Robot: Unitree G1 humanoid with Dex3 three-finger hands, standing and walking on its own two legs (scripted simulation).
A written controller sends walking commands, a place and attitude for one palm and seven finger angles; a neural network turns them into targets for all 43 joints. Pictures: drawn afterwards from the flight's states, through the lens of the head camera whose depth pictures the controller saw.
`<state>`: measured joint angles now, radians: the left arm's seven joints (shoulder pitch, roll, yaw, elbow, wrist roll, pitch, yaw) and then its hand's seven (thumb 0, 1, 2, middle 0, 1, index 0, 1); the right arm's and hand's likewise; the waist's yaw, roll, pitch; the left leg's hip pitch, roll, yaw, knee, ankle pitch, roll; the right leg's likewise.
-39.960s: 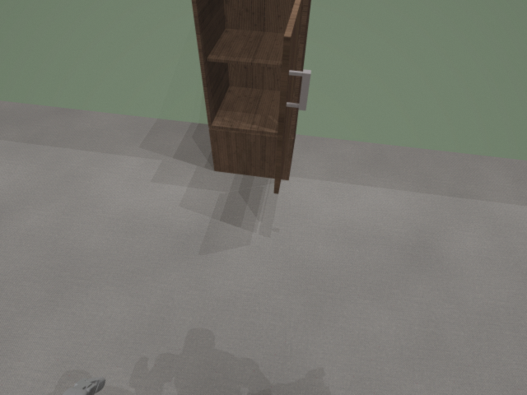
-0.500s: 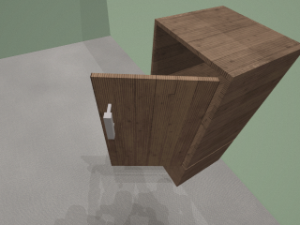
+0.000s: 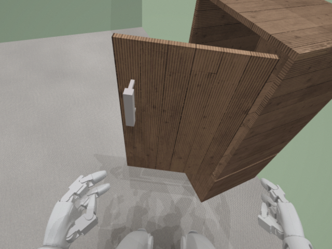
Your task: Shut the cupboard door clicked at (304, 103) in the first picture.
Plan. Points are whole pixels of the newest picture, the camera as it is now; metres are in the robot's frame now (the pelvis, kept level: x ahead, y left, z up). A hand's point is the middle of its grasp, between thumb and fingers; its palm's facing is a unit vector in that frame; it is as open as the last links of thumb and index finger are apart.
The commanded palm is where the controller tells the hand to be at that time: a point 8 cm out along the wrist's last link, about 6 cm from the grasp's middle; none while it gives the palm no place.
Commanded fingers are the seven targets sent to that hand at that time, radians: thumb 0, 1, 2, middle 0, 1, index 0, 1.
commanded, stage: raise the hand and make a fist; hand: left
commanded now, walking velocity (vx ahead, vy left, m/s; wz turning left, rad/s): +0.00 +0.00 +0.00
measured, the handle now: (131, 103) +0.47 +0.14 +0.08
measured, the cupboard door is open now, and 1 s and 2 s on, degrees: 60 60 60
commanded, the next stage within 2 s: bring the fist close to the handle in 1.50 s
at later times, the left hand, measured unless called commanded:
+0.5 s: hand (97, 187) +0.23 +0.17 +0.06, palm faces -0.02 -1.00 -0.04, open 3.8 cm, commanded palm +0.20 +0.21 +0.06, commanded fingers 0.00 0.90 0.90 -1.04 -1.22 -1.04 -1.22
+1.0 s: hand (103, 180) +0.24 +0.15 +0.08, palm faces -0.04 -1.00 -0.05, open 3.1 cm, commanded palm +0.22 +0.21 +0.08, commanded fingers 0.00 0.90 0.90 -1.30 -1.50 -1.30 -1.50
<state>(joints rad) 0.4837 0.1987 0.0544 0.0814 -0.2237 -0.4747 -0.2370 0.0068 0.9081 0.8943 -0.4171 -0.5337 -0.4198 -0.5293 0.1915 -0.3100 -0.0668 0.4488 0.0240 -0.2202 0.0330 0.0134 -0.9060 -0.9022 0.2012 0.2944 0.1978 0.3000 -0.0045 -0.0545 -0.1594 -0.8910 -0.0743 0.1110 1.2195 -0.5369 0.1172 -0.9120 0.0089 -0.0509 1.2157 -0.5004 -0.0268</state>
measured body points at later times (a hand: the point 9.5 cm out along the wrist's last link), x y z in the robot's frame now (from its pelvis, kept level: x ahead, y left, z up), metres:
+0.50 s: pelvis +0.04 -0.03 +0.01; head +0.11 -0.01 +0.45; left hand +0.23 +0.22 +0.07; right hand +0.22 -0.25 -0.07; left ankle +0.04 +0.04 -0.63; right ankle +0.06 -0.11 -0.63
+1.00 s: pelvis +0.04 -0.04 +0.02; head +0.10 -0.03 +0.46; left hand +0.24 +0.21 +0.08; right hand +0.23 -0.25 -0.05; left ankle +0.04 +0.04 -0.63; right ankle +0.06 -0.11 -0.63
